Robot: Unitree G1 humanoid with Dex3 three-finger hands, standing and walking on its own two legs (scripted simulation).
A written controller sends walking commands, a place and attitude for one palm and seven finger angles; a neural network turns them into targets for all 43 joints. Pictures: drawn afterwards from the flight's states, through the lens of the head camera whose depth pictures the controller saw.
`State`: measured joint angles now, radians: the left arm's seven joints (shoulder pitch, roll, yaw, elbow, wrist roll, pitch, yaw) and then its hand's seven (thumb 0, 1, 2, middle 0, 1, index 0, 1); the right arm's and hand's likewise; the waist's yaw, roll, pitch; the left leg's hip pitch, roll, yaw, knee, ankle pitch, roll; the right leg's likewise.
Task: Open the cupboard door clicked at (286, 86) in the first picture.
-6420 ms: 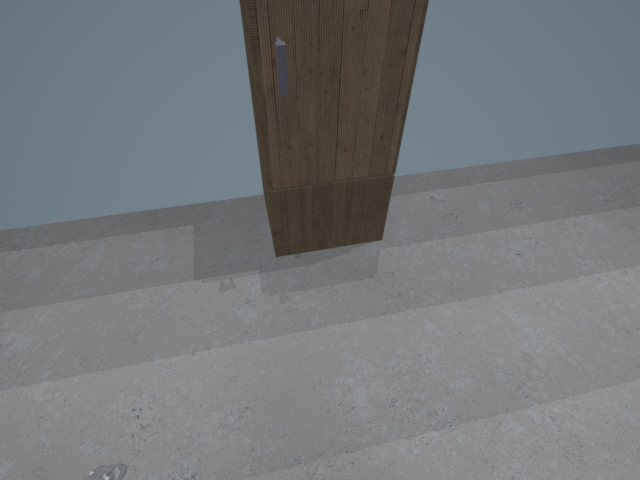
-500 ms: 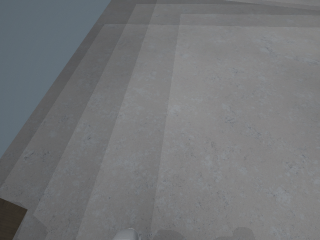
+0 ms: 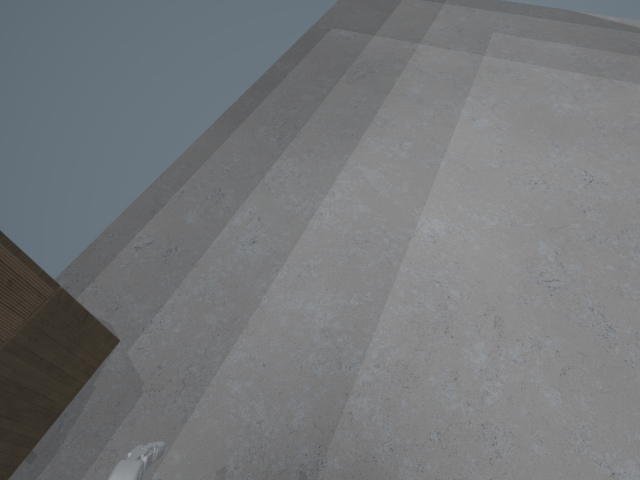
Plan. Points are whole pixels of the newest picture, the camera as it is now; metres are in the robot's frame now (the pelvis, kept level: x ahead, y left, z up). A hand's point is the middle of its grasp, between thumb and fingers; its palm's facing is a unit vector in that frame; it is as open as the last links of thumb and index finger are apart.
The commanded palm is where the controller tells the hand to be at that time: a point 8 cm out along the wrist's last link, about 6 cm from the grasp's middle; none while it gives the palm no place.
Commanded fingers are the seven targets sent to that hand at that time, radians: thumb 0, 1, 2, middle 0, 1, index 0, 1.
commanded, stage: turn to face it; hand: left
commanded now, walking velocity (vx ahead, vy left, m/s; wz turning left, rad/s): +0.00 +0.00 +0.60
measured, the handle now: out of the picture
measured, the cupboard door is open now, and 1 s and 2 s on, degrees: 0 0 0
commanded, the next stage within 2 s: take the last steps up to it in 1.80 s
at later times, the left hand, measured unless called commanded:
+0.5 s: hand out of the picture -0.02 +0.25 -0.17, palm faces +0.35 -0.90 -0.26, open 7.4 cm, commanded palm none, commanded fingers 0.00 0.90 0.90 -0.20 -0.30 -0.20 -0.30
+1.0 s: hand out of the picture -0.02 +0.20 -0.13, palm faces +0.57 -0.77 -0.29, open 7.4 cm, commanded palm none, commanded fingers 0.00 0.90 0.90 -0.20 -0.30 -0.20 -0.30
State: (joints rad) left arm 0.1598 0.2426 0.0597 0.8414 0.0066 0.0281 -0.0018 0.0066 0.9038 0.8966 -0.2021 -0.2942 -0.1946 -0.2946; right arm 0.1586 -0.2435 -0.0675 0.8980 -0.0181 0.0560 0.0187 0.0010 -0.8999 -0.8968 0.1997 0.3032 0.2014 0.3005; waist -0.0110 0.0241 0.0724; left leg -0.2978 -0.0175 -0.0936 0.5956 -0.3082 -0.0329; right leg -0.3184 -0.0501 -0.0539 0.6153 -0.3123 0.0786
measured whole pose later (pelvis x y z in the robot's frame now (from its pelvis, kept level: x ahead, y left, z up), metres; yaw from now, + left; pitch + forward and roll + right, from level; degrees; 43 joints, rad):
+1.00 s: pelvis +0.02 -0.02 +0.01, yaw +37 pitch -1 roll +2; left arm 0.20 0.18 0.03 0.86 0.02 0.02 0.02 0.01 0.90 0.90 -0.21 -0.29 -0.20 -0.30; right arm 0.21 -0.27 -0.10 0.93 -0.02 0.08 0.03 0.00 -0.91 -0.90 0.20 0.30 0.20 0.30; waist -0.03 0.05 0.06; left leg -0.51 -0.01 -0.02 1.15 -0.39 -0.05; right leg -0.21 -0.08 -0.14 0.53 -0.30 -0.01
